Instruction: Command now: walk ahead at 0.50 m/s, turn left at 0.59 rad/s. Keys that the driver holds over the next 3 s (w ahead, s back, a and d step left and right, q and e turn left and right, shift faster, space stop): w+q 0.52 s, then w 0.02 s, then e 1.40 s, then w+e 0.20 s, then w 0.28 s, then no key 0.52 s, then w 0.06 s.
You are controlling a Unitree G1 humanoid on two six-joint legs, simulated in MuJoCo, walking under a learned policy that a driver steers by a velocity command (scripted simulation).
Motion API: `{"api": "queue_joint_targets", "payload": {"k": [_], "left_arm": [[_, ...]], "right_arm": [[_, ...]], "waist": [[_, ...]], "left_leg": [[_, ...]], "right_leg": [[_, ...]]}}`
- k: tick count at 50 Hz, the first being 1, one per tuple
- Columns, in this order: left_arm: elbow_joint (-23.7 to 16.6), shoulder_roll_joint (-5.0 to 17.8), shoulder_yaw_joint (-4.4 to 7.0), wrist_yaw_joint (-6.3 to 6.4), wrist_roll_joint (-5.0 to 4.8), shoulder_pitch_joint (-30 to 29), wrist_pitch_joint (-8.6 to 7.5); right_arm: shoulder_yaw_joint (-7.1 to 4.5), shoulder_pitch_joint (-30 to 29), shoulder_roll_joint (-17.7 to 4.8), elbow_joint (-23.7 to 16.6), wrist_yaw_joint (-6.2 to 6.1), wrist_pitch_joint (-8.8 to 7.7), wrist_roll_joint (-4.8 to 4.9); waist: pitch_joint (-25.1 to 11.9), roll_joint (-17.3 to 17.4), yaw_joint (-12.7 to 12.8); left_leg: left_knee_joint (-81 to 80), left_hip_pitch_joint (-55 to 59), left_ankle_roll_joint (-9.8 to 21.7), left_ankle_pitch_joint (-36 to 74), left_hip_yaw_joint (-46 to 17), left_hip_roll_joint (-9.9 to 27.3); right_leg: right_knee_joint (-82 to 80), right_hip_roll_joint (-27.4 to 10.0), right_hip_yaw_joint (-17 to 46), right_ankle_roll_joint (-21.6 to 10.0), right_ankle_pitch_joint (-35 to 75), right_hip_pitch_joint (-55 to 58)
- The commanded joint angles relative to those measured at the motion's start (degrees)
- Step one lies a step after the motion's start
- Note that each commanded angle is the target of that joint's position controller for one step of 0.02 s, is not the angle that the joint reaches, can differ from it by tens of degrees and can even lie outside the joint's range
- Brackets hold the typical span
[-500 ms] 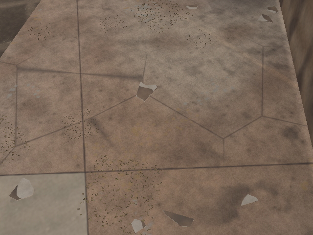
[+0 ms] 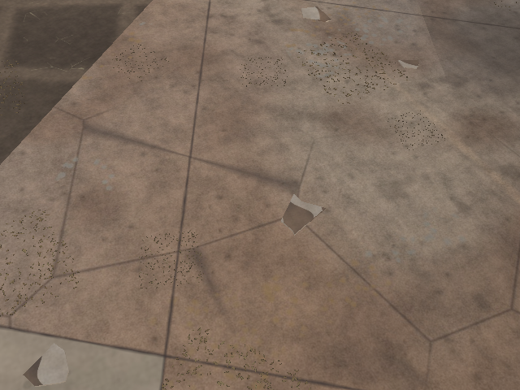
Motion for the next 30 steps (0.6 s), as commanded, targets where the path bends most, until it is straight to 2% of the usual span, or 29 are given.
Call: {"api": "queue_joint_targets", "payload": {"k": [1, 3, 5, 6, 7, 8, 9, 10, 11, 12, 13, 14, 16, 18, 20, 24, 27, 30], "left_arm": [[-6.41, 4.0, 0.15, -0.25, -0.27, -9.0, -1.25], [-7.63, 4.19, -0.19, -0.47, -0.69, -10.88, -1.9], [-7.65, 5.44, -0.07, -0.3, -0.91, -8.39, -2.49], [-6.56, 6.44, 0.24, 0.04, -1.03, -4.2, -2.79], [-4.64, 8.16, 0.91, 0.67, -1.11, 1.97, -3.17], [-2.61, 9.62, 1.52, 1.41, -1.01, 10.18, -3.89], [-2.16, 13.47, 2.38, 2.48, 0.37, 18.89, -4.39], [-2.81, 18.47, 3.4, 2.5, 1.42, 18.19, -3.66], [-3.2, 13.46, 2.9, 2.09, 0.16, 14.35, -2.73], [-3.64, 8.44, 1.65, 1.95, -0.33, 11.04, -2.66], [-3.23, 6.0, 1.01, 1.74, -0.18, 9.17, -2.79], [-2.47, 5.5, 0.75, 1.85, -0.17, 9.59, -3.05], [-0.7, 5.54, 0.68, 1.68, -0.74, 11.55, -4.05], [0.18, 5.98, 0.94, 1.2, -1.4, 12.76, -5.19], [0.77, 6.31, 1.15, 1.08, -1.49, 13.42, -5.6], [2.11, 6.59, 1.32, 0.96, -1.43, 14.62, -5.6], [3.01, 8.09, 1.69, 1.17, -1.6, 16.42, -5.39], [5.56, 8.51, 1.42, 1.13, -1.76, 20.01, -4.4]], "right_arm": [[-1.7, 4.41, -8.93, -2.1, -0.52, -0.48, -0.35], [-1.69, 5.12, -9.34, -2.22, -0.85, -0.41, -0.75], [-1.88, 3.25, -10.41, -2.86, -1.32, -0.4, -0.87], [-2.01, 0.92, -11.17, -3.52, -1.38, -0.47, -0.9], [-2.18, -0.66, -11.98, -3.99, -1.17, -0.68, -0.98], [-2.18, -2.22, -12.14, -4.26, -0.66, -1.0, -0.61], [-1.07, -1.59, -8.0, -5.97, -0.1, -1.39, -0.02], [-0.08, 6.56, -2.51, -7.56, -0.3, -0.99, 1.9], [-0.51, 5.63, -8.13, -5.95, -0.98, -0.18, -0.44], [-0.78, 0.71, -8.75, -5.94, -0.5, 0.16, -1.08], [-0.51, -1.87, -7.63, -6.27, 0.04, 0.3, -1.04], [-0.42, -3.03, -6.81, -6.57, 0.62, 0.73, -1.52], [-0.21, -3.02, -5.72, -7.04, 1.72, 2.07, -2.13], [0.03, -5.56, -4.92, -8.57, 2.43, 2.76, -2.14], [0.28, -9.61, -4.51, -10.43, 3.06, 2.95, -2.34], [1.13, -17.0, -3.14, -13.48, 4.13, 2.59, -2.07], [1.68, -22.14, -2.5, -15.28, 4.78, 2.34, -2.13], [2.07, -22.97, -1.65, -15.14, 3.99, 1.78, -2.95]], "waist": [[0.85, 6.37, -1.16], [1.01, 7.34, -1.7], [0.88, 8.08, 0.32], [-0.09, 8.39, 2.62], [-2.94, 8.06, 5.15], [-7.3, 5.49, 9.6], [-15.64, 0.1, 12.22], [-22.68, -16.01, 6.97], [-18.12, -8.45, 5.56], [-9.22, -1.71, 5.38], [-5.05, 0.87, 4.93], [-3.46, -1.31, 4.68], [-2.7, -3.96, 3.75], [-2.34, -3.64, 3.38], [-1.28, -2.91, 3.65], [0.52, -2.28, 4.47], [1.85, -2.17, 5.84], [2.55, -1.94, 6.38]], "left_leg": [[-0.04, 4.25, 5.82, 26.63, -11.71, 14.83], [1.81, 5.05, 5.26, 29.66, -12.53, 15.06], [3.93, 3.82, 3.55, 32.74, -13.81, 15.63], [6.47, 1.58, 2.14, 37.36, -13.51, 15.22], [12.3, 0.16, 0.88, 43.9, -13.29, 14.08], [22.99, -2.84, -0.39, 43.33, -11.03, 10.86], [38.49, -10.62, -1.28, 26.79, -8.36, 7.27], [54.53, -28.1, -3.35, -18.57, -1.99, -2.19], [59.75, -33.41, -2.7, -16.1, -1.84, 3.27], [58.4, -33.68, -2.9, -10.35, -0.97, 5.83], [55.77, -32.74, -3.35, -6.82, 0.06, 7.83], [53.76, -31.74, -3.69, -5.68, 0.69, 9.2], [52.74, -30.05, -4.2, -4.52, 1.82, 9.89], [51.98, -32.86, -4.44, -2.57, 2.15, 10.63], [49.79, -36.68, -4.97, 1.14, 2.46, 11.67], [38.08, -36.8, -5.49, 10.83, 5.08, 12.14], [28.29, -32.4, -4.68, 12.87, 8.41, 12.02], [20.8, -27.54, -3.46, 8.33, 10.47, 8.85]], "right_leg": [[-5.57, 2.93, -1.78, -0.4, 2.33, -3.75], [-9.99, 4.39, -2.02, -1.51, 2.36, -0.69], [-14.52, 5.46, -1.32, -2.97, 0.84, 6.43], [-16.55, 6.63, -1.47, -3.95, -1.3, 13.43], [-17.29, 8.36, -2.05, -4.89, -3.59, 21.77], [-20.99, 7.02, -1.45, -6.17, -1.24, 32.65], [-22.04, -4.96, 10.25, -8.46, -11.36, 46.22], [-27.61, -20.69, 37.11, -15.38, -12.75, 58.88], [-29.92, -19.29, 41.36, -15.52, -20.71, 52.58], [-31.27, -16.37, 30.82, -14.33, -20.61, 43.59], [-32.58, -13.05, 22.08, -13.14, -14.75, 38.1], [-33.67, -10.84, 16.1, -12.07, -9.34, 35.15], [-35.15, -8.93, 9.26, -11.46, -1.29, 31.9], [-36.49, -9.62, 5.45, -12.24, 3.79, 32.11], [-38.08, -10.05, 1.98, -12.76, 4.52, 32.59], [-38.62, -8.09, -6.35, -11.48, 7.9, 32.35], [-38.38, -8.29, -10.13, -10.31, 9.6, 32.45], [-33.64, -8.89, -10.77, -10.07, 27.14, 36.42]]}}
